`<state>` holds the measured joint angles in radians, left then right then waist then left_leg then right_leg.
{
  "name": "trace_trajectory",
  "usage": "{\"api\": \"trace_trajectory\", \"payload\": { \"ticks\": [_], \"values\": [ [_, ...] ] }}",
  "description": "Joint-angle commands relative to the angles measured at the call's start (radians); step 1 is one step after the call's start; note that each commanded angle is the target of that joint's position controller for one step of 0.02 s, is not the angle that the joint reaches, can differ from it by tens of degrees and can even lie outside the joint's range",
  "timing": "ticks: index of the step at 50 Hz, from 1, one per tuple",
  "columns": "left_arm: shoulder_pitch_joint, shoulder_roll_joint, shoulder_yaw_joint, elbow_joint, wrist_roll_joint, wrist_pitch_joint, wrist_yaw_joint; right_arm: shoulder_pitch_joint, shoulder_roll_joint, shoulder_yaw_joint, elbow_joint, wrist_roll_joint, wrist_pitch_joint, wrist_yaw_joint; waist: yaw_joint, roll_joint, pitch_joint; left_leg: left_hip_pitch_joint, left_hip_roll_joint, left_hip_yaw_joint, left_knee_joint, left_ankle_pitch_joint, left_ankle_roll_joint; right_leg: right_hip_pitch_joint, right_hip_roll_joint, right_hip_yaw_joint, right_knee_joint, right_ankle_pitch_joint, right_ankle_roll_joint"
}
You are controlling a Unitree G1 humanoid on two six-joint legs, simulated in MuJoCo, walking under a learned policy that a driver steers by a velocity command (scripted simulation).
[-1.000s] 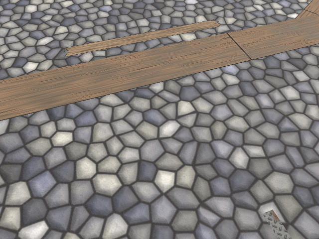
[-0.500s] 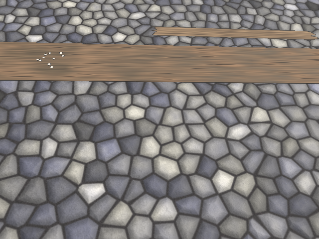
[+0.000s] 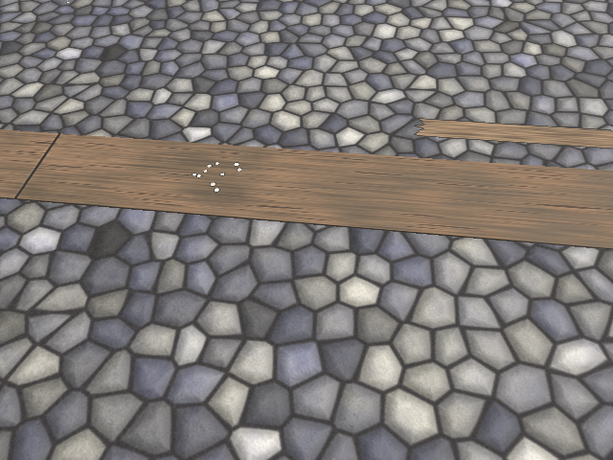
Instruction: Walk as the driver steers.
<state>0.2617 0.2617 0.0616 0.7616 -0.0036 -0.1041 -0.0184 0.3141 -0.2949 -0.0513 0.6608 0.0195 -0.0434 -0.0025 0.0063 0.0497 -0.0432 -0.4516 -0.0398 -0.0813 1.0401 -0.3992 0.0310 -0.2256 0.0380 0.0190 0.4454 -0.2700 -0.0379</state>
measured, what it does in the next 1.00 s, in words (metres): walks ahead: left foot, then right foot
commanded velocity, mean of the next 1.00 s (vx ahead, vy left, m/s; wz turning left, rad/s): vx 0.49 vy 0.00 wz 0.04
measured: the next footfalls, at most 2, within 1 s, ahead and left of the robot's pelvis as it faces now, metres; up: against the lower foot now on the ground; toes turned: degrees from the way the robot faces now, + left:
left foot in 0.32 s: +0.34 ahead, +0.15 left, +0.00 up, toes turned +2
right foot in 0.84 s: +0.64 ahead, -0.08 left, +0.00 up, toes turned -1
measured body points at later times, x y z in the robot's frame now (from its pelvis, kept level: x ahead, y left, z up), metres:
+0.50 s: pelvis +0.26 +0.07 +0.00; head +0.29 +0.08 +0.45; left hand +0.36 +0.35 -0.12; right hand +0.39 -0.20 -0.10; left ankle +0.30 +0.15 -0.74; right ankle +0.24 -0.10 -0.65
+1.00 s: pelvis +0.55 +0.01 +0.00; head +0.58 -0.01 +0.45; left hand +0.67 +0.28 -0.10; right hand +0.64 -0.27 -0.13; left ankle +0.48 +0.15 -0.65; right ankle +0.60 -0.08 -0.74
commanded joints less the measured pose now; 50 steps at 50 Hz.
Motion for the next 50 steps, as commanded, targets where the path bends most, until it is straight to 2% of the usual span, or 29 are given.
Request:
{"api": "trace_trajectory", "payload": {
  "ticks": [1,6,10,13,14,15,16,17,18,19,20,21,22,24,26,29,32,36,39,40,41,42,43,44,45,46,47,48,50],
  "values": [
    [0.044,0.124,0.022,-0.037,0.005,0.002,0.009,-0.124,-0.089,-0.026,-0.114,-0.011,-0.038,0.012,0.034,-0.16,0.107,-0.41,0.113,-0.01,0.039,0.112,-0.016,0.229,-0.283,0.358,-0.268,-0.06,-0.18],
    [0.073,0.162,0.023,0.0,-0.011,0.013,0.018,-0.246,-0.01,0.009,-0.143,-0.014,-0.046,0.026,0.064,-0.149,0.105,-0.247,0.102,0.083,-0.263,0.31,-0.054,0.12,-0.208,0.141,-0.289,0.258,-0.157],
    [0.14,0.194,0.025,0.037,-0.025,0.022,0.017,-0.331,-0.027,0.005,-0.162,0.003,-0.051,0.044,0.086,-0.157,0.115,-0.124,0.072,0.094,-0.441,0.405,-0.035,0.132,-0.246,0.123,-0.283,0.295,-0.14],
    [0.148,0.211,0.03,0.054,-0.028,0.034,0.019,-0.313,-0.066,-0.013,-0.164,0.004,-0.052,0.05,0.043,-0.163,0.101,-0.053,0.051,0.095,-0.505,0.347,0.015,0.223,-0.282,0.116,-0.213,0.481,-0.113],
    [0.142,0.222,0.033,0.055,-0.028,0.039,0.021,-0.25,-0.09,-0.026,-0.149,0.0,-0.05,0.046,-0.003,-0.165,0.054,0.053,0.026,0.117,-0.524,0.333,0.039,0.235,-0.27,0.088,-0.126,0.657,-0.097],
    [0.142,0.217,0.029,0.055,-0.024,0.043,0.024,-0.119,-0.124,-0.046,-0.111,-0.003,-0.045,0.038,-0.075,-0.151,-0.03,0.243,0.004,0.139,-0.541,0.34,0.07,0.203,-0.233,0.049,0.036,0.789,-0.076],
    [0.135,0.187,0.015,0.036,-0.005,0.041,0.026,0.054,-0.168,-0.064,-0.078,-0.007,-0.038,0.025,-0.154,-0.115,-0.152,0.531,0.109,0.038,-0.498,0.345,0.116,0.032,-0.197,0.027,0.281,0.639,-0.044],
    [0.257,0.056,-0.027,0.002,0.003,0.025,0.021,0.145,-0.284,-0.085,-0.06,-0.03,-0.035,0.023,-0.109,0.177,-0.337,0.906,0.401,-0.447,-0.548,0.165,0.277,-0.345,-0.035,-0.009,0.711,0.055,0.028],
    [0.233,0.112,-0.018,0.023,-0.011,0.004,0.014,0.17,-0.2,-0.065,-0.051,-0.02,-0.031,0.026,-0.133,0.202,-0.409,0.897,0.437,-0.694,-0.71,0.048,0.3,-0.449,-0.012,0.122,0.841,-0.282,0.023],
    [0.126,0.185,0.005,-0.009,-0.04,-0.003,0.009,0.091,-0.158,-0.046,-0.049,-0.016,-0.031,0.026,-0.12,0.13,-0.21,0.761,0.398,-0.538,-0.726,0.036,0.249,-0.542,-0.071,0.101,0.887,-0.228,0.015],
    [0.056,0.178,0.001,-0.026,-0.039,-0.007,0.01,0.023,-0.136,-0.038,-0.052,-0.014,-0.031,0.026,-0.094,0.056,-0.1,0.605,0.354,-0.402,-0.742,0.127,0.225,-0.532,-0.118,0.067,0.846,-0.138,0.01],
    [0.027,0.164,0.001,-0.03,-0.021,-0.004,0.013,-0.029,-0.113,-0.03,-0.049,-0.019,-0.032,0.03,-0.06,0.013,-0.027,0.472,0.311,-0.31,-0.77,0.228,0.214,-0.501,-0.146,0.051,0.787,-0.081,0.016],
    [0.043,0.155,0.005,-0.026,-0.013,0.006,0.013,-0.062,-0.094,-0.024,-0.051,-0.028,-0.039,0.033,-0.022,0.031,-0.001,0.379,0.277,-0.245,-0.804,0.293,0.205,-0.439,-0.174,0.058,0.745,-0.035,0.02],
    [0.08,0.114,-0.003,-0.01,-0.012,0.027,0.013,-0.086,-0.087,-0.026,-0.039,-0.023,-0.053,0.035,0.014,0.047,0.007,0.293,0.254,-0.182,-0.862,0.345,0.219,-0.375,-0.182,0.049,0.703,0.005,0.035],
    [0.045,0.101,-0.006,-0.021,-0.003,0.04,0.018,-0.08,-0.102,-0.031,-0.016,-0.017,-0.066,0.034,0.023,0.034,0.043,0.253,0.25,-0.126,-0.897,0.396,0.228,-0.4,-0.187,0.043,0.635,0.06,0.053],
    [-0.074,0.089,-0.012,-0.056,0.005,0.034,0.014,-0.046,-0.119,-0.035,0.015,-0.017,-0.064,0.022,-0.005,0.002,0.083,0.266,0.227,-0.057,-0.917,0.431,0.212,-0.445,-0.186,0.038,0.44,0.233,0.066],
    [-0.188,0.072,-0.023,-0.082,-0.002,0.019,-0.001,-0.003,-0.145,-0.04,0.041,-0.009,-0.055,0.013,-0.049,-0.005,0.105,0.272,0.208,-0.001,-0.921,0.41,0.183,-0.391,-0.149,0.006,0.239,0.381,0.059],
    [-0.298,0.087,-0.022,-0.125,-0.011,0.01,-0.023,0.075,-0.169,-0.047,0.09,0.001,-0.038,0.009,-0.085,-0.008,0.128,0.399,0.263,-0.02,-0.881,0.396,0.175,-0.408,-0.123,0.009,0.119,0.367,0.033],
    [-0.296,0.109,-0.015,-0.138,-0.009,0.005,-0.035,0.087,-0.181,-0.053,0.114,0.004,-0.019,0.001,-0.063,0.008,0.108,0.504,0.298,-0.034,-0.804,0.51,0.15,-0.381,-0.102,0.001,0.069,0.246,-0.005],
    [-0.256,0.124,-0.007,-0.13,-0.007,0.004,-0.035,0.077,-0.188,-0.054,0.116,0.003,-0.014,-0.002,-0.037,0.024,0.08,0.52,0.291,-0.026,-0.749,0.639,0.137,-0.311,-0.078,-0.021,0.059,0.205,-0.021],
    [-0.156,0.15,0.009,-0.103,-0.005,0.004,-0.03,0.06,-0.188,-0.052,0.116,0.001,-0.007,-0.004,0.022,0.025,0.015,0.51,0.257,0.006,-0.625,0.803,0.117,-0.163,-0.044,-0.057,0.032,0.203,-0.046],
    [0.006,0.203,0.034,-0.06,-0.002,0.005,-0.019,0.064,-0.157,-0.038,0.109,-0.008,-0.003,-0.008,0.091,0.007,-0.105,0.415,0.203,0.048,-0.419,0.799,0.083,0.091,-0.07,-0.035,0.058,0.236,-0.084],
    [0.143,0.305,0.056,-0.045,0.019,0.009,-0.01,0.149,-0.069,-0.006,0.072,-0.022,-0.016,-0.005,0.092,-0.165,-0.284,0.062,0.09,0.097,-0.031,0.454,0.016,0.503,-0.327,0.334,0.082,0.196,-0.215],
    [0.181,0.274,0.051,-0.026,-0.002,0.015,-0.014,0.182,-0.034,0.007,0.086,-0.013,-0.036,0.0,0.089,-0.331,-0.381,-0.18,-0.033,0.012,0.202,-0.161,-0.02,0.65,-0.437,0.709,-0.084,0.019,-0.314],
    [0.137,0.208,0.029,-0.033,-0.012,0.018,-0.012,0.097,-0.138,-0.018,0.071,0.012,-0.051,0.007,0.109,-0.234,-0.255,-0.296,0.03,-0.056,0.283,-0.151,-0.009,0.571,-0.409,0.642,-0.127,-0.093,-0.266],
    [0.076,0.181,0.02,-0.043,-0.008,0.021,-0.008,0.009,-0.147,-0.02,0.045,0.025,-0.06,0.011,0.094,-0.178,-0.133,-0.322,0.081,-0.021,0.264,-0.069,0.001,0.438,-0.372,0.501,-0.144,-0.068,-0.229],
    [0.017,0.16,0.013,-0.046,0.001,0.021,-0.008,-0.038,-0.136,-0.018,0.034,0.012,-0.061,0.008,0.062,-0.11,-0.044,-0.298,0.123,0.005,0.197,0.01,-0.001,0.291,-0.333,0.402,-0.174,0.025,-0.212],
    [-0.022,0.13,0.004,-0.051,0.01,0.016,-0.01,-0.042,-0.131,-0.024,0.037,-0.004,-0.054,0.005,0.03,-0.112,-0.007,-0.245,0.155,0.001,0.135,0.064,-0.005,0.193,-0.299,0.336,-0.202,0.109,-0.2],
    [-0.045,0.124,0.004,-0.048,0.013,0.006,-0.012,0.006,-0.094,-0.019,0.054,-0.007,-0.033,0.005,-0.011,-0.133,0.002,-0.156,0.171,0.005,0.091,0.11,-0.02,0.094,-0.27,0.267,-0.256,0.196,-0.209]
  ]
}}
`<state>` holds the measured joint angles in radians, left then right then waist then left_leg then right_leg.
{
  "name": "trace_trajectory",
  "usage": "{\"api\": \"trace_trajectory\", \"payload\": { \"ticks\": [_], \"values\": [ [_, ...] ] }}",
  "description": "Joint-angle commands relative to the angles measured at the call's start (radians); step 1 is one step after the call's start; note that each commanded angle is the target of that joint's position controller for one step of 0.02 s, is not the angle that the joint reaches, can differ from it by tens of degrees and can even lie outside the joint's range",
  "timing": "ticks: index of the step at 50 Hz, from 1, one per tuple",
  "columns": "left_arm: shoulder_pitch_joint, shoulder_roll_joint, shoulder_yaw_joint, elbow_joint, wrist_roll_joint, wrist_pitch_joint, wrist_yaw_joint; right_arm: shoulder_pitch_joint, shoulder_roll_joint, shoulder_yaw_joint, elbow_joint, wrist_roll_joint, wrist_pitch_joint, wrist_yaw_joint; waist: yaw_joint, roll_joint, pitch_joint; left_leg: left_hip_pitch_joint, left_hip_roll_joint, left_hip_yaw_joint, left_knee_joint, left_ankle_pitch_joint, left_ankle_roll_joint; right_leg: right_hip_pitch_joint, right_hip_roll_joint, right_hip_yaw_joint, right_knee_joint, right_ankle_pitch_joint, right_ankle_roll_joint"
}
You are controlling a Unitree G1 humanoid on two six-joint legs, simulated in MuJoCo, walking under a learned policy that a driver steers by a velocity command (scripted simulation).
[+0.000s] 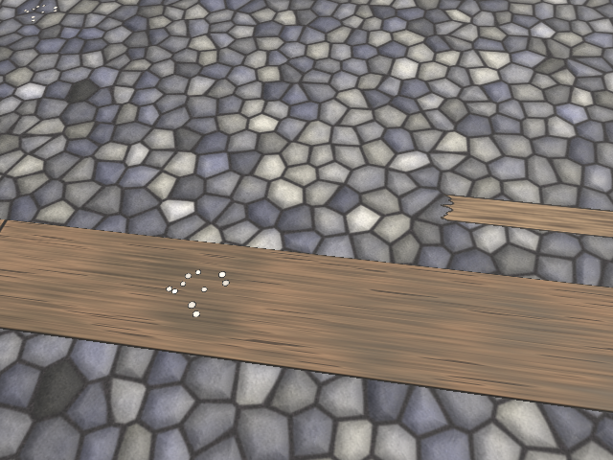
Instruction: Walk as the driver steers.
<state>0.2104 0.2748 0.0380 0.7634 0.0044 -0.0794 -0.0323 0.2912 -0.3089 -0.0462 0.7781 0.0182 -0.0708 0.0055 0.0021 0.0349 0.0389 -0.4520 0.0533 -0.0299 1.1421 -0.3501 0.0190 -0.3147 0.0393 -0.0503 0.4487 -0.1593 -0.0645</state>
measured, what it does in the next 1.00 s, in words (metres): walks ahead: left foot, then right foot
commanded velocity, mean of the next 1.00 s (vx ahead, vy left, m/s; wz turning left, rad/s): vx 0.50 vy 0.00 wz -0.16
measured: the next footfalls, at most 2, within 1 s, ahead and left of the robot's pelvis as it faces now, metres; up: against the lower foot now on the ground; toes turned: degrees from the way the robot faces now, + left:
left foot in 0.38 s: +0.38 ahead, +0.15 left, +0.00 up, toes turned +2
right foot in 0.92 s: +0.66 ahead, -0.10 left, +0.00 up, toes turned -12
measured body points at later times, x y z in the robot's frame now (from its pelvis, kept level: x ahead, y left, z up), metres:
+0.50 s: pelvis +0.28 +0.06 +0.00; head +0.31 +0.08 +0.44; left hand +0.34 +0.35 -0.14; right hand +0.42 -0.20 -0.10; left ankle +0.34 +0.15 -0.74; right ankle +0.17 -0.08 -0.65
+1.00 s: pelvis +0.55 +0.00 -0.02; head +0.59 -0.02 +0.43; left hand +0.77 +0.22 -0.11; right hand +0.54 -0.29 -0.15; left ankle +0.40 +0.16 -0.65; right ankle +0.62 -0.09 -0.74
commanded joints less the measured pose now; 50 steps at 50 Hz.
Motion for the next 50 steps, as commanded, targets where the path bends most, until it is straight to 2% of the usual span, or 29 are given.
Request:
{"api": "trace_trajectory", "payload": {
  "ticks": [1,4,8,11,13,16,17,18,19,20,21,22,23,24,25,26,28,30,33,36,41,43,44,45,46,47,48,49,50],
  "values": [
    [0.009,0.117,0.03,-0.041,0.0,-0.025,0.001,0.035,-0.065,-0.021,-0.061,-0.008,0.003,-0.005,-0.017,-0.113,-0.071,-0.148,0.081,-0.039,-0.036,0.073,-0.018,0.154,-0.268,0.301,-0.28,0.124,-0.19],
    [0.033,0.146,0.039,-0.012,-0.003,-0.029,0.012,-0.055,-0.05,-0.015,-0.089,-0.017,0.01,-0.01,-0.005,-0.09,-0.025,-0.207,0.092,-0.031,-0.182,0.205,-0.045,0.143,-0.253,0.219,-0.32,0.198,-0.191],
    [0.084,0.167,0.043,0.018,-0.013,-0.018,0.023,-0.192,-0.02,-0.003,-0.117,-0.012,-0.005,0.004,0.045,-0.084,0.004,-0.169,0.06,0.002,-0.447,0.416,-0.043,0.165,-0.21,0.125,-0.327,0.196,-0.146],
    [0.148,0.185,0.047,0.052,-0.021,-0.006,0.025,-0.284,-0.022,0.0,-0.145,-0.003,-0.013,0.019,0.082,-0.084,0.026,-0.164,0.037,0.014,-0.548,0.444,-0.034,0.232,-0.24,0.129,-0.308,0.164,-0.143],
    [0.169,0.189,0.05,0.07,-0.024,0.006,0.027,-0.32,-0.032,-0.002,-0.162,0.0,-0.018,0.03,0.085,-0.09,0.037,-0.182,0.029,0.008,-0.592,0.403,-0.013,0.301,-0.273,0.141,-0.277,0.184,-0.134],
    [0.159,0.205,0.058,0.083,-0.028,0.022,0.035,-0.287,-0.06,-0.012,-0.162,-0.003,-0.022,0.04,0.046,-0.108,0.012,-0.116,0.005,0.02,-0.632,0.291,0.027,0.378,-0.301,0.15,-0.194,0.319,-0.107],
    [0.138,0.211,0.059,0.082,-0.028,0.028,0.037,-0.216,-0.08,-0.024,-0.144,-0.006,-0.024,0.038,-0.001,-0.115,-0.03,-0.006,-0.024,0.049,-0.655,0.278,0.047,0.376,-0.283,0.129,-0.11,0.468,-0.092],
    [0.132,0.192,0.051,0.08,-0.024,0.033,0.039,-0.074,-0.12,-0.047,-0.098,-0.009,-0.023,0.031,-0.069,-0.097,-0.123,0.198,-0.049,0.073,-0.669,0.293,0.076,0.333,-0.231,0.089,0.06,0.571,-0.066],
    [0.138,0.142,0.029,0.057,-0.003,0.031,0.042,0.104,-0.188,-0.069,-0.062,-0.018,-0.018,0.02,-0.133,-0.009,-0.274,0.5,0.097,-0.083,-0.625,0.339,0.136,0.15,-0.175,0.046,0.348,0.372,-0.028],
    [0.263,0.026,-0.006,0.037,-0.005,0.009,0.033,0.155,-0.274,-0.087,-0.045,-0.021,-0.012,0.02,-0.07,0.26,-0.391,0.834,0.32,-0.558,-0.721,0.134,0.301,-0.263,0.015,0.037,0.706,-0.261,0.043],
    [0.214,0.116,0.012,0.054,-0.023,-0.012,0.026,0.16,-0.171,-0.061,-0.051,-0.007,-0.011,0.023,-0.114,0.189,-0.4,0.838,0.327,-0.686,-0.819,-0.009,0.3,-0.388,-0.008,0.173,0.832,-0.424,0.038],
    [0.124,0.17,0.029,0.023,-0.048,-0.025,0.021,0.089,-0.135,-0.046,-0.058,-0.007,-0.012,0.02,-0.107,0.128,-0.244,0.721,0.297,-0.545,-0.838,0.002,0.257,-0.459,-0.06,0.162,0.855,-0.357,0.025],
    [0.066,0.162,0.026,0.009,-0.046,-0.03,0.024,0.027,-0.116,-0.04,-0.067,-0.012,-0.012,0.019,-0.08,0.051,-0.166,0.59,0.257,-0.433,-0.853,0.087,0.234,-0.441,-0.11,0.132,0.816,-0.268,0.024],
    [0.037,0.153,0.029,0.003,-0.029,-0.029,0.027,-0.021,-0.091,-0.032,-0.068,-0.018,-0.013,0.022,-0.054,0.02,-0.101,0.473,0.221,-0.354,-0.881,0.184,0.224,-0.412,-0.14,0.122,0.753,-0.207,0.03],
    [0.055,0.144,0.033,0.007,-0.022,-0.02,0.027,-0.048,-0.07,-0.025,-0.072,-0.027,-0.018,0.022,-0.021,0.043,-0.091,0.402,0.195,-0.3,-0.908,0.253,0.215,-0.351,-0.166,0.131,0.713,-0.159,0.034],
    [0.077,0.125,0.031,0.015,-0.022,-0.01,0.027,-0.057,-0.065,-0.026,-0.069,-0.026,-0.022,0.024,-0.004,0.055,-0.088,0.359,0.18,-0.267,-0.935,0.287,0.219,-0.309,-0.172,0.128,0.687,-0.138,0.041],
    [0.09,0.091,0.025,0.025,-0.023,0.014,0.029,-0.052,-0.075,-0.031,-0.05,-0.023,-0.035,0.021,0.011,0.049,-0.068,0.309,0.181,-0.184,-0.979,0.348,0.229,-0.299,-0.18,0.121,0.642,-0.103,0.06],
    [0.031,0.081,0.023,0.006,-0.022,0.026,0.032,-0.035,-0.093,-0.038,-0.028,-0.03,-0.04,0.012,-0.001,0.027,-0.029,0.302,0.182,-0.117,-1.011,0.38,0.226,-0.355,-0.182,0.135,0.56,-0.015,0.075],
    [-0.032,0.068,0.022,-0.009,-0.021,0.023,0.025,-0.022,-0.103,-0.04,-0.006,-0.033,-0.037,0.001,-0.022,0.021,-0.009,0.32,0.156,-0.005,-1.025,0.411,0.187,-0.362,-0.159,0.14,0.395,0.164,0.073],
    [-0.116,0.048,0.014,-0.039,-0.023,0.019,0.012,0.002,-0.116,-0.043,0.017,-0.026,-0.036,-0.007,-0.056,0.015,0.018,0.343,0.156,0.072,-1.034,0.41,0.163,-0.329,-0.138,0.097,0.256,0.271,0.061],
    [-0.215,0.045,0.012,-0.108,-0.022,0.025,-0.018,0.058,-0.132,-0.053,0.064,-0.008,-0.002,-0.013,-0.085,0.005,0.054,0.529,0.22,0.119,-0.954,0.514,0.144,-0.395,-0.116,0.056,0.161,0.163,0.017],
    [-0.197,0.063,0.022,-0.128,-0.021,0.028,-0.029,0.036,-0.153,-0.061,0.059,-0.001,0.015,-0.021,-0.056,0.027,0.026,0.573,0.229,0.148,-0.859,0.761,0.122,-0.336,-0.08,0.006,0.151,0.057,-0.014],
    [-0.151,0.083,0.035,-0.126,-0.02,0.031,-0.03,0.023,-0.168,-0.065,0.054,0.001,0.024,-0.028,-0.026,0.047,-0.017,0.581,0.224,0.166,-0.774,0.94,0.107,-0.254,-0.044,-0.029,0.159,0.006,-0.032],
    [-0.038,0.116,0.057,-0.104,-0.021,0.034,-0.028,0.007,-0.175,-0.066,0.048,0.001,0.035,-0.035,0.039,0.049,-0.083,0.556,0.202,0.193,-0.618,1.056,0.085,-0.102,-0.002,-0.056,0.14,-0.001,-0.057],
    [0.127,0.173,0.09,-0.063,-0.024,0.037,-0.015,0.0,-0.163,-0.059,0.038,-0.001,0.037,-0.042,0.121,0.017,-0.168,0.428,0.156,0.218,-0.39,0.987,0.048,0.156,0.017,-0.024,0.091,0.052,-0.097],
    [0.259,0.274,0.119,-0.042,-0.029,0.049,0.009,0.036,-0.094,-0.036,0.008,-0.027,0.023,-0.041,0.136,-0.147,-0.274,0.109,0.064,0.228,-0.032,0.526,-0.008,0.478,-0.195,0.335,0.069,0.045,-0.198],
    [0.211,0.299,0.11,-0.069,-0.035,0.04,0.003,0.076,-0.019,-0.007,-0.03,-0.03,-0.014,-0.021,0.058,-0.292,-0.392,-0.218,-0.134,0.043,0.252,-0.224,-0.048,0.697,-0.382,0.873,-0.108,-0.095,-0.374],
    [0.209,0.216,0.09,-0.075,-0.031,0.035,-0.001,-0.008,-0.107,-0.028,-0.041,0.004,-0.049,-0.003,0.114,-0.188,-0.358,-0.327,-0.061,-0.092,0.282,-0.19,-0.024,0.68,-0.363,0.81,-0.15,-0.159,-0.327],
    [0.179,0.17,0.078,-0.075,-0.025,0.031,0.002,-0.069,-0.116,-0.028,-0.061,0.025,-0.066,0.004,0.103,-0.142,-0.226,-0.349,-0.021,-0.069,0.235,-0.118,-0.003,0.554,-0.323,0.654,-0.149,-0.116,-0.283]
  ]
}}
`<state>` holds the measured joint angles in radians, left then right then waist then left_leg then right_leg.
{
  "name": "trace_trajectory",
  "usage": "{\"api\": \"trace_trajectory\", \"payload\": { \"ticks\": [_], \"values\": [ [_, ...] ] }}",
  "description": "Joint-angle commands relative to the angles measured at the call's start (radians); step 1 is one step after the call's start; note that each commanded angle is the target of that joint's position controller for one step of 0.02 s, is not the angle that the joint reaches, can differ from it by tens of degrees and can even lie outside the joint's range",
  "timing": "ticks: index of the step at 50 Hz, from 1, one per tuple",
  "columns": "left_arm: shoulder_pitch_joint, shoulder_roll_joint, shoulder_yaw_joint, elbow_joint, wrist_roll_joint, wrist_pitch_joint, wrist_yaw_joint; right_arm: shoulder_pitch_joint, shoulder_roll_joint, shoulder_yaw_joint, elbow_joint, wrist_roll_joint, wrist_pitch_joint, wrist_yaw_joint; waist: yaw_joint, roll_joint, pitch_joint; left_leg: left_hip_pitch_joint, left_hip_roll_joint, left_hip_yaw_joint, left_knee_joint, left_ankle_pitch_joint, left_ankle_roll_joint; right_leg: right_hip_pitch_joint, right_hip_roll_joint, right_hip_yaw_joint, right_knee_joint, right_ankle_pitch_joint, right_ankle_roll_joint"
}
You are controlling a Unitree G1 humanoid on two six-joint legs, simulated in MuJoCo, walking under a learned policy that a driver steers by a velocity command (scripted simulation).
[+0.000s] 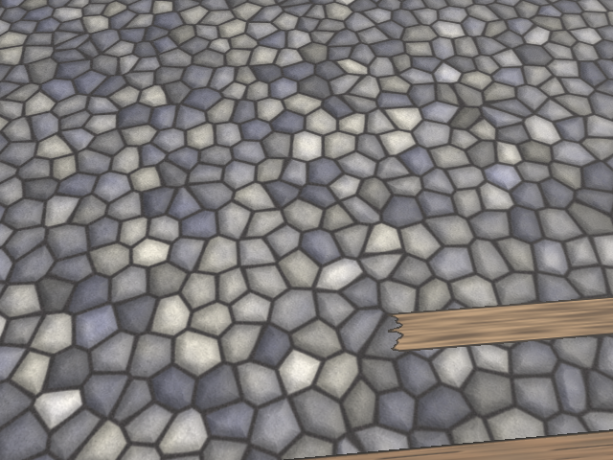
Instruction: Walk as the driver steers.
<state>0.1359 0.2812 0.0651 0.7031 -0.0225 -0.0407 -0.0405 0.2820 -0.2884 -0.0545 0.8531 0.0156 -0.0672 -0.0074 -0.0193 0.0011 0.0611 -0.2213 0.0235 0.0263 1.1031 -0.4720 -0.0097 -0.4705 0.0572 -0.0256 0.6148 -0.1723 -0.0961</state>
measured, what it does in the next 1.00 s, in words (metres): walks ahead, turning right: left foot, then right foot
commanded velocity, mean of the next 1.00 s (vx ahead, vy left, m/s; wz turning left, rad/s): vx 0.41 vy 0.00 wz -0.40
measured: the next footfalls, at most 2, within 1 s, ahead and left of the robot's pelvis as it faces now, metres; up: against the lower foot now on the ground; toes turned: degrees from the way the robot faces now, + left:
left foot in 0.36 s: +0.36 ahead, +0.12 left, +0.00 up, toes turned -17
right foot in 0.80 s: +0.45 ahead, -0.25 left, +0.00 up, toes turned -26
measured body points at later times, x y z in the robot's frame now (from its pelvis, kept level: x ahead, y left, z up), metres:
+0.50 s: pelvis +0.27 +0.02 +0.00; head +0.27 +0.01 +0.45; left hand +0.46 +0.26 -0.10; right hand +0.33 -0.29 -0.09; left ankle +0.32 +0.13 -0.72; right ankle +0.14 -0.07 -0.63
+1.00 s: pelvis +0.45 -0.11 +0.00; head +0.49 -0.13 +0.45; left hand +0.66 +0.08 -0.11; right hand +0.45 -0.40 -0.12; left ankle +0.52 +0.02 -0.67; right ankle +0.42 -0.23 -0.72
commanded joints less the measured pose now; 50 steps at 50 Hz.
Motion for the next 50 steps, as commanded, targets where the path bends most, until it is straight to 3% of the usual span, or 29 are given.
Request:
{"api": "trace_trajectory", "payload": {
  "ticks": [1,2,5,9,11,14,16,18,19,20,21,22,23,24,25,27,29,32,33,35,37,38,39,41,42,43,44,47,50],
  "values": [
    [0.192,0.144,0.044,-0.023,0.006,-0.011,0.011,-0.083,-0.123,-0.019,-0.138,0.01,-0.077,0.01,0.079,-0.007,-0.158,-0.542,0.05,-0.117,0.169,0.078,0.029,0.552,-0.291,0.519,-0.323,-0.009,-0.215],
    [0.14,0.11,0.034,-0.037,0.012,-0.013,0.014,-0.086,-0.133,-0.029,-0.134,-0.015,-0.071,0.003,0.046,-0.012,-0.124,-0.482,0.078,-0.115,0.083,0.127,0.022,0.449,-0.254,0.445,-0.336,0.087,-0.196],
    [0.123,0.114,0.034,-0.055,0.018,-0.018,0.029,-0.055,-0.11,-0.032,-0.139,-0.027,-0.036,0.003,0.001,-0.047,-0.1,-0.388,0.086,-0.101,-0.031,0.188,-0.019,0.298,-0.214,0.376,-0.381,0.226,-0.209],
    [0.184,0.153,0.047,-0.032,0.01,-0.015,0.056,-0.198,-0.07,-0.017,-0.186,-0.033,-0.024,-0.005,0.041,-0.054,-0.056,-0.393,0.051,-0.089,-0.316,0.423,-0.052,0.23,-0.156,0.3,-0.374,0.264,-0.162],
    [0.2,0.159,0.05,-0.024,0.013,-0.004,0.064,-0.243,-0.037,-0.007,-0.201,-0.041,-0.035,0.007,0.056,-0.077,-0.088,-0.275,0.0,-0.067,-0.42,0.583,-0.046,0.18,-0.112,0.262,-0.335,0.283,-0.129],
    [0.19,0.154,0.049,-0.043,0.032,-0.003,0.062,-0.184,-0.087,-0.029,-0.18,-0.024,-0.049,0.024,0.027,-0.106,-0.142,-0.117,-0.023,-0.088,-0.283,0.66,-0.036,0.123,-0.148,0.317,-0.26,0.275,-0.122],
    [0.176,0.126,0.043,-0.066,0.016,0.002,0.063,-0.19,-0.123,-0.042,-0.187,-0.025,-0.062,0.034,0.015,-0.093,-0.109,-0.192,-0.018,-0.106,-0.341,0.496,-0.012,0.221,-0.164,0.391,-0.191,0.244,-0.117],
    [0.119,0.122,0.043,-0.095,0.014,0.008,0.062,-0.118,-0.138,-0.056,-0.174,-0.028,-0.079,0.035,-0.041,-0.114,-0.099,-0.084,-0.039,-0.086,-0.43,0.369,0.014,0.226,-0.15,0.432,-0.086,0.315,-0.095],
    [0.111,0.111,0.036,-0.103,0.0,0.013,0.061,-0.057,-0.133,-0.063,-0.166,-0.018,-0.08,0.028,-0.088,-0.087,-0.1,0.009,-0.061,-0.046,-0.599,0.322,0.02,0.209,-0.085,0.41,0.038,0.318,-0.068],
    [0.205,0.046,0.018,-0.11,-0.001,0.015,0.059,0.045,-0.216,-0.089,-0.166,-0.032,-0.082,0.025,-0.088,0.098,-0.226,0.284,0.145,-0.286,-0.593,0.351,0.134,0.07,-0.004,0.365,0.33,0.127,-0.016],
    [0.366,-0.019,-0.001,-0.072,0.014,0.016,0.057,0.075,-0.209,-0.078,-0.175,-0.009,-0.065,0.027,-0.011,0.3,-0.292,0.458,0.326,-0.538,-0.611,0.5,0.241,-0.15,0.085,0.286,0.603,-0.497,0.027],
    [0.344,0.059,0.01,-0.104,-0.021,0.003,0.06,0.136,-0.219,-0.083,-0.147,0.003,-0.058,0.034,-0.028,0.389,-0.265,0.45,0.429,-0.824,-0.754,0.317,0.33,-0.366,0.057,0.231,0.766,-0.469,0.039],
    [0.224,0.139,0.033,-0.107,-0.024,0.007,0.069,0.1,-0.156,-0.071,-0.159,0.006,-0.059,0.033,-0.055,0.157,-0.137,0.342,0.4,-0.756,-0.782,0.249,0.316,-0.412,-0.012,0.221,0.842,-0.35,0.049],
    [0.131,0.166,0.04,-0.129,-0.009,0.021,0.07,0.041,-0.111,-0.054,-0.162,0.002,-0.054,0.033,-0.053,0.056,-0.045,0.203,0.369,-0.587,-0.777,0.315,0.293,-0.394,-0.047,0.196,0.824,-0.27,0.05],
    [0.125,0.158,0.044,-0.131,-0.001,0.039,0.065,-0.005,-0.092,-0.042,-0.172,-0.004,-0.053,0.034,-0.024,0.036,-0.021,0.091,0.322,-0.48,-0.799,0.327,0.27,-0.323,-0.086,0.199,0.793,-0.221,0.049],
    [0.126,0.106,0.034,-0.152,-0.012,0.054,0.05,-0.056,-0.088,-0.037,-0.154,0.003,-0.053,0.026,0.02,0.098,0.015,0.011,0.249,-0.319,-0.859,0.288,0.217,-0.264,-0.143,0.188,0.655,-0.172,0.049],
    [0.051,0.074,0.021,-0.185,-0.003,0.052,0.039,-0.035,-0.115,-0.044,-0.121,0.0,-0.054,0.023,-0.003,0.076,0.029,0.019,0.245,-0.225,-0.901,0.407,0.218,-0.272,-0.158,0.148,0.488,-0.142,0.059],
    [0.025,0.034,0.001,-0.192,0.009,0.04,0.013,0.0,-0.177,-0.062,-0.075,-0.008,-0.044,0.023,-0.019,0.045,-0.062,0.095,0.243,-0.101,-0.863,0.544,0.22,-0.215,-0.168,0.091,0.337,-0.009,0.062],
    [0.049,0.056,0.011,-0.182,0.02,0.036,0.006,-0.013,-0.186,-0.064,-0.074,-0.018,-0.046,0.017,-0.015,0.049,-0.098,0.126,0.265,-0.078,-0.814,0.683,0.219,-0.197,-0.17,0.095,0.381,0.105,0.062],
    [0.036,0.067,0.019,-0.176,0.025,0.033,0.001,-0.035,-0.167,-0.054,-0.075,-0.01,-0.038,0.014,-0.015,0.042,-0.108,0.112,0.231,0.007,-0.731,0.799,0.186,-0.139,-0.134,0.045,0.353,0.186,0.058],
    [0.027,0.036,0.01,-0.183,0.029,0.03,-0.003,-0.031,-0.149,-0.037,-0.059,0.009,-0.03,0.027,-0.004,0.09,-0.098,0.013,0.191,0.055,-0.675,0.905,0.152,0.039,-0.071,-0.017,0.261,0.136,0.036],
    [0.009,0.047,0.013,-0.182,0.021,0.023,-0.007,0.007,-0.14,-0.034,-0.05,0.027,-0.031,0.023,-0.023,0.135,-0.11,0.116,0.193,0.02,-0.62,0.783,0.117,0.004,-0.093,0.066,0.17,0.217,0.025],
    [0.035,0.073,0.022,-0.171,0.017,0.019,-0.009,-0.016,-0.156,-0.033,-0.052,0.032,-0.026,0.021,0.009,0.13,-0.109,0.141,0.187,0.015,-0.533,0.778,0.104,0.046,-0.069,0.05,0.067,0.188,0.015],
    [0.242,0.111,0.044,-0.088,0.033,0.001,-0.002,-0.075,-0.184,-0.039,-0.067,0.034,-0.031,0.025,0.149,0.1,-0.156,-0.019,0.157,0.002,-0.228,0.793,0.064,0.389,-0.039,-0.013,-0.11,0.352,-0.009],
    [0.341,0.262,0.08,-0.032,0.05,-0.001,-0.004,0.112,-0.026,0.007,-0.074,0.009,-0.026,0.042,0.088,-0.298,-0.29,-0.395,0.02,0.023,0.157,0.134,-0.029,0.732,-0.33,0.374,-0.194,0.44,-0.18],
    [0.305,0.191,0.069,-0.033,0.013,0.007,-0.004,0.088,-0.04,0.007,-0.065,0.023,-0.024,0.048,0.106,-0.293,-0.291,-0.516,0.012,-0.079,0.198,-0.133,-0.009,0.689,-0.389,0.525,-0.238,0.269,-0.226],
    [0.252,0.135,0.047,-0.033,-0.006,0.008,-0.004,-0.008,-0.141,-0.027,-0.083,0.039,-0.016,0.048,0.118,-0.191,-0.172,-0.559,0.037,-0.122,0.171,-0.142,0.005,0.605,-0.357,0.426,-0.205,0.267,-0.184],
    [0.108,0.105,0.039,-0.018,0.011,-0.016,0.001,-0.062,-0.104,-0.038,-0.073,0.011,0.031,0.025,0.045,-0.021,-0.091,-0.486,0.068,-0.108,0.027,0.039,0.024,0.327,-0.345,0.341,-0.218,0.032,-0.134],
    [-0.004,0.083,0.042,-0.029,0.011,-0.058,0.056,-0.112,-0.059,-0.037,-0.119,-0.008,0.06,0.016,0.008,-0.096,-0.041,-0.429,0.046,-0.121,-0.159,0.445,0.004,0.14,-0.325,0.199,-0.221,-0.168,-0.062]
  ]
}}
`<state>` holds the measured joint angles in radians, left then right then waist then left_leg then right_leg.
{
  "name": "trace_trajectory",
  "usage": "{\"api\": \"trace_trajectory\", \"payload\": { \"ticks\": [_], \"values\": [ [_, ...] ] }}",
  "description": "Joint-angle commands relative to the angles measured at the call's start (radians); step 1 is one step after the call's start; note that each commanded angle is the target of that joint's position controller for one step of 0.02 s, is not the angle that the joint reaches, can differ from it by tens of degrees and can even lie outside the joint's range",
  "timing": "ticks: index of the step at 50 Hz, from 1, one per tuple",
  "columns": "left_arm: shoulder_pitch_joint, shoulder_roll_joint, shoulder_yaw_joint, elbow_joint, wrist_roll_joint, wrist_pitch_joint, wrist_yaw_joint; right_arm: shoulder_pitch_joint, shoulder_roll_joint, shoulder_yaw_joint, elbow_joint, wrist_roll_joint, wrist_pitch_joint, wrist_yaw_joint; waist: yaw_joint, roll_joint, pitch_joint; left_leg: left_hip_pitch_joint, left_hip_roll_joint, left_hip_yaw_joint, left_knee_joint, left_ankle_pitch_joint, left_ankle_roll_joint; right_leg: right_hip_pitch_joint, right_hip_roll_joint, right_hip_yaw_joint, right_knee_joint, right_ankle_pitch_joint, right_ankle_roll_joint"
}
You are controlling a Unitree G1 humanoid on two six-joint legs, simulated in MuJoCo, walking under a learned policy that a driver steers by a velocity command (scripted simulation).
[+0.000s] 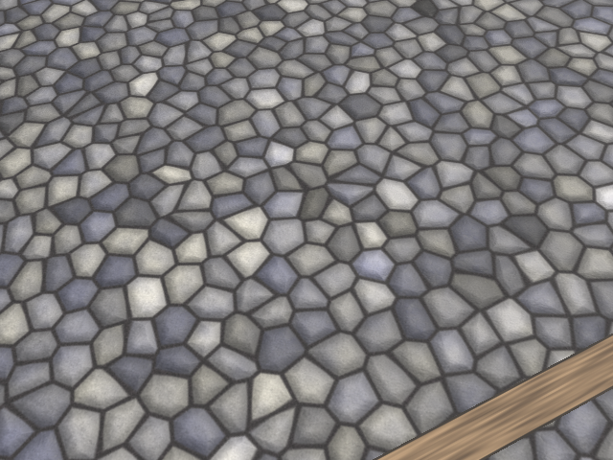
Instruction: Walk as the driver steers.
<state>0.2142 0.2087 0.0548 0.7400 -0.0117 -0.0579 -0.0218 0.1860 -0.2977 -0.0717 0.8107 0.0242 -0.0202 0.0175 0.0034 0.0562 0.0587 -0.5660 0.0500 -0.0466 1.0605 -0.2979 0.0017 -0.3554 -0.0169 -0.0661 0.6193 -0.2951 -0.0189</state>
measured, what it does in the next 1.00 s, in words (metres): goes down, turning left: left foot 0.14 m lower, then right foot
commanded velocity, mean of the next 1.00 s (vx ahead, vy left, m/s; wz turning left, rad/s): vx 0.03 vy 0.00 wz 0.52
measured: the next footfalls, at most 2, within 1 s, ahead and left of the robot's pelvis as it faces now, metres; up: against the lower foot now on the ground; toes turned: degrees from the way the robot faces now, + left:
left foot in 0.24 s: +0.22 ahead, +0.12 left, -0.14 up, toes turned +9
right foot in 0.74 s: +0.35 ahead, -0.07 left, -0.14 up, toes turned +32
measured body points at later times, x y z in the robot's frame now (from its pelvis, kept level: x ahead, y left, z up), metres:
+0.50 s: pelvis +0.16 +0.04 -0.13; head +0.20 +0.09 +0.32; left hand +0.25 +0.34 -0.25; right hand +0.34 -0.19 -0.23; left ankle +0.18 +0.11 -0.86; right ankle +0.27 -0.13 -0.77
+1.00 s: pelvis +0.24 +0.00 -0.12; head +0.28 +0.01 +0.33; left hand +0.19 +0.30 -0.22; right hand +0.52 -0.15 -0.23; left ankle +0.17 +0.13 -0.79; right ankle +0.31 -0.09 -0.86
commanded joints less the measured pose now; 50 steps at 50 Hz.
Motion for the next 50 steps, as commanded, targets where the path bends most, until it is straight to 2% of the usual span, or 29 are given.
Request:
{"api": "trace_trajectory", "payload": {
  "ticks": [1,3,5,8,9,10,11,12,13,14,15,16,17,18,19,21,22,24,32,35,36,37,38,39,40,42,44,46,50],
  "values": [
    [-0.068,0.148,0.051,-0.057,-0.002,-0.035,0.054,-0.047,-0.041,-0.016,-0.095,-0.019,0.01,-0.001,-0.011,-0.147,-0.054,-0.031,-0.003,-0.01,-0.242,0.414,-0.016,0.01,-0.218,0.163,-0.207,-0.036,-0.122],
    [-0.056,0.145,0.054,-0.039,0.004,-0.024,0.089,-0.055,-0.027,-0.014,-0.105,-0.011,0.011,0.026,-0.013,-0.157,-0.087,0.16,-0.036,0.006,-0.393,0.666,-0.026,-0.08,-0.171,0.038,-0.133,-0.009,-0.086],
    [-0.079,0.142,0.057,-0.042,0.006,-0.024,0.109,-0.029,-0.046,-0.021,-0.102,0.01,0.029,0.051,-0.031,-0.164,-0.095,0.245,-0.024,-0.014,-0.417,0.745,-0.046,-0.115,-0.195,0.004,-0.044,-0.05,-0.073],
    [-0.071,0.1,0.052,-0.033,-0.012,-0.033,0.103,-0.046,-0.056,-0.026,-0.099,0.01,0.074,0.053,-0.019,-0.118,-0.034,0.192,0.034,-0.034,-0.5,0.698,-0.043,-0.063,-0.258,0.021,0.127,-0.097,-0.049],
    [-0.052,0.088,0.05,-0.032,-0.009,-0.033,0.101,-0.042,-0.056,-0.027,-0.089,0.012,0.076,0.056,-0.007,-0.094,-0.015,0.161,0.05,-0.03,-0.576,0.687,-0.034,-0.019,-0.267,0.025,0.2,-0.101,-0.037],
    [-0.047,0.083,0.049,-0.019,-0.016,-0.028,0.098,0.012,-0.041,-0.025,-0.064,0.005,0.067,0.059,-0.034,-0.07,-0.017,0.21,0.047,-0.002,-0.689,0.718,-0.019,0.002,-0.25,-0.009,0.299,-0.079,-0.019],
    [-0.044,0.083,0.055,0.006,-0.019,-0.023,0.099,0.136,-0.043,-0.034,-0.016,-0.007,0.052,0.058,-0.096,-0.022,-0.056,0.381,0.022,0.045,-0.769,0.82,0.024,-0.042,-0.205,-0.071,0.48,-0.075,-0.006],
    [0.003,0.058,0.051,0.023,-0.004,-0.022,0.097,0.283,-0.113,-0.061,0.047,-0.025,0.038,0.047,-0.158,0.162,-0.107,0.602,0.018,0.035,-0.77,1.016,0.103,-0.178,-0.056,-0.147,0.877,-0.355,0.024],
    [0.11,0.042,0.044,-0.023,0.024,-0.022,0.086,0.225,-0.209,-0.063,0.013,-0.066,0.01,0.038,-0.05,0.311,-0.119,0.808,0.139,-0.138,-0.502,1.455,0.169,-0.511,0.005,-0.017,1.141,-0.517,0.057],
    [0.129,0.093,0.038,-0.045,0.022,-0.026,0.08,0.174,-0.231,-0.067,-0.032,-0.056,0.0,0.028,-0.055,0.313,-0.254,0.871,0.249,-0.285,-0.45,1.566,0.28,-0.627,0.001,0.083,1.288,-0.451,0.072],
    [0.098,0.15,0.044,-0.058,0.009,-0.025,0.081,0.112,-0.207,-0.055,-0.075,-0.048,0.001,0.021,-0.051,0.148,-0.345,0.846,0.302,-0.348,-0.49,1.358,0.312,-0.654,-0.018,0.148,1.325,-0.362,0.061],
    [0.085,0.2,0.054,-0.06,0.007,-0.014,0.093,0.027,-0.191,-0.046,-0.12,-0.035,0.002,0.014,-0.005,-0.027,-0.356,0.705,0.271,-0.338,-0.545,1.004,0.28,-0.593,-0.051,0.194,1.112,-0.168,0.038],
    [0.031,0.167,0.041,-0.098,-0.006,0.006,0.107,-0.062,-0.208,-0.048,-0.131,-0.032,0.011,-0.003,0.042,0.048,-0.345,0.609,0.329,-0.505,-0.616,0.683,0.316,-0.594,-0.062,0.215,1.024,-0.105,0.055],
    [0.0,0.19,0.046,-0.089,-0.005,0.032,0.118,-0.083,-0.158,-0.033,-0.145,-0.033,0.016,-0.018,0.034,0.032,-0.315,0.527,0.322,-0.547,-0.644,0.597,0.31,-0.567,-0.07,0.224,1.016,-0.086,0.069],
    [-0.034,0.191,0.05,-0.1,0.007,0.051,0.121,-0.077,-0.131,-0.017,-0.153,-0.042,0.022,-0.036,0.025,0.006,-0.294,0.477,0.279,-0.508,-0.661,0.55,0.309,-0.522,-0.052,0.242,0.952,-0.049,0.095],
    [-0.075,0.156,0.048,-0.117,0.031,0.065,0.12,-0.013,-0.139,-0.024,-0.132,-0.023,0.027,-0.06,0.007,0.019,-0.221,0.417,0.155,-0.399,-0.657,0.446,0.261,-0.48,-0.026,0.224,0.676,0.037,0.127],
    [-0.109,0.113,0.036,-0.129,0.037,0.065,0.115,0.009,-0.134,-0.025,-0.124,-0.011,0.035,-0.07,-0.006,0.022,-0.229,0.444,0.12,-0.369,-0.648,0.421,0.227,-0.466,-0.015,0.217,0.542,0.055,0.134],
    [-0.151,0.072,0.024,-0.141,0.031,0.06,0.099,0.022,-0.14,-0.032,-0.131,-0.01,0.049,-0.086,-0.022,0.044,-0.244,0.442,0.098,-0.366,-0.644,0.387,0.189,-0.393,0.007,0.212,0.397,0.076,0.142],
    [-0.193,0.103,0.037,-0.134,0.017,0.034,0.066,0.003,-0.133,-0.04,-0.186,-0.021,0.077,-0.072,-0.042,0.099,-0.134,0.309,0.063,-0.462,-0.657,0.159,0.198,-0.202,0.063,0.198,0.116,0.025,0.108],
    [-0.118,0.118,0.047,-0.112,0.01,0.015,0.049,-0.036,-0.127,-0.038,-0.215,-0.012,0.083,-0.065,0.007,0.115,-0.138,0.266,0.024,-0.485,-0.611,0.217,0.17,0.005,0.07,0.166,-0.107,0.094,0.077],
    [-0.073,0.143,0.059,-0.098,0.014,0.012,0.047,-0.032,-0.106,-0.033,-0.221,-0.008,0.081,-0.064,0.024,0.097,-0.145,0.206,-0.009,-0.473,-0.573,0.159,0.135,0.135,0.026,0.173,-0.197,0.185,0.057],
    [-0.003,0.204,0.075,-0.093,0.029,0.014,0.048,0.011,-0.049,-0.018,-0.224,-0.023,0.077,-0.057,0.023,-0.039,-0.21,0.081,-0.08,-0.387,-0.402,-0.101,0.079,0.327,-0.16,0.328,-0.215,0.27,-0.016],
    [0.021,0.282,0.09,-0.088,0.059,0.03,0.049,0.055,-0.028,-0.016,-0.257,-0.009,0.065,-0.056,-0.02,-0.328,-0.215,-0.113,-0.242,-0.209,-0.174,-0.397,0.007,0.403,-0.367,0.594,-0.251,0.453,-0.193],
    [0.013,0.239,0.084,-0.094,0.055,0.029,0.039,0.03,-0.134,-0.048,-0.263,-0.015,0.046,-0.053,0.0,-0.313,-0.195,-0.191,-0.181,-0.179,0.049,-0.395,-0.043,0.348,-0.407,0.663,-0.265,0.417,-0.278],
    [-0.04,0.194,0.07,-0.112,0.047,0.031,0.04,0.034,-0.177,-0.066,-0.246,-0.012,0.046,-0.051,-0.013,-0.257,-0.168,-0.183,-0.147,-0.162,0.147,-0.309,-0.058,0.287,-0.356,0.549,-0.258,0.374,-0.252],
    [-0.134,0.147,0.052,-0.13,0.027,0.045,0.046,0.053,-0.161,-0.069,-0.215,-0.014,0.071,-0.054,-0.035,-0.195,-0.134,-0.152,-0.118,-0.111,0.221,-0.17,-0.086,0.205,-0.243,0.37,-0.256,0.302,-0.177],
    [-0.132,0.154,0.049,-0.121,0.03,0.057,0.055,0.041,-0.096,-0.049,-0.226,-0.007,0.081,-0.044,-0.029,-0.192,-0.109,-0.119,-0.103,-0.038,0.189,-0.094,-0.099,0.146,-0.194,0.26,-0.279,0.31,-0.17],
    [-0.092,0.171,0.053,-0.108,0.035,0.065,0.064,-0.005,-0.067,-0.036,-0.253,-0.001,0.08,-0.039,0.002,-0.209,-0.117,-0.114,-0.082,-0.005,0.095,-0.064,-0.108,0.178,-0.198,0.223,-0.29,0.295,-0.183],
    [-0.063,0.225,0.066,-0.095,0.028,0.067,0.065,-0.047,-0.059,-0.023,-0.287,-0.009,0.073,-0.023,0.024,-0.225,-0.146,-0.016,-0.028,0.017,-0.091,-0.058,-0.092,0.19,-0.253,0.196,-0.299,0.252,-0.199]
  ]
}}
